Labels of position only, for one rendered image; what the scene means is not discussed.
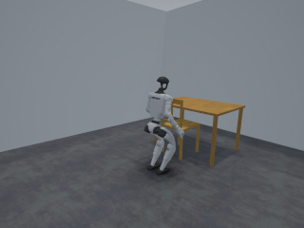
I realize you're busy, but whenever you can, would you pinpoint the table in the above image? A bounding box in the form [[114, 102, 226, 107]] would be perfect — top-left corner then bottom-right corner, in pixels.
[[154, 96, 246, 167]]

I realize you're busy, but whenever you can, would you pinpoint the chair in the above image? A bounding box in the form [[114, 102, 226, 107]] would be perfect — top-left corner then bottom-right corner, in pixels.
[[161, 98, 200, 161]]

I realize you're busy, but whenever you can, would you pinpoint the robot right forearm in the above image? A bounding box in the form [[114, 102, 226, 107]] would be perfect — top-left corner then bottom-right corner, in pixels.
[[167, 112, 180, 131]]

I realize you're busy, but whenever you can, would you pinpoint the right robot upper arm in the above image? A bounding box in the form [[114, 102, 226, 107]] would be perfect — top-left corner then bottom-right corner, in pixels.
[[163, 94, 173, 118]]

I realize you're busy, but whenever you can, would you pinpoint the left robot upper arm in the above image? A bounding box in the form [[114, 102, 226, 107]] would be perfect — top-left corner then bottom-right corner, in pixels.
[[145, 92, 153, 113]]

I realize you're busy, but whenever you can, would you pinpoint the right robot foot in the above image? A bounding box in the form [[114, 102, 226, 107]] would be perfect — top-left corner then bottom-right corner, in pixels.
[[156, 167, 170, 176]]

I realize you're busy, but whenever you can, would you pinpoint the right robot hand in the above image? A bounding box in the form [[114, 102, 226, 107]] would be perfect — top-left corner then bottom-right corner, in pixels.
[[176, 128, 184, 140]]

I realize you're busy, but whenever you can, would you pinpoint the left robot shin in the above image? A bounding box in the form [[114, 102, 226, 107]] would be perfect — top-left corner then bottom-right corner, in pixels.
[[150, 141, 163, 166]]

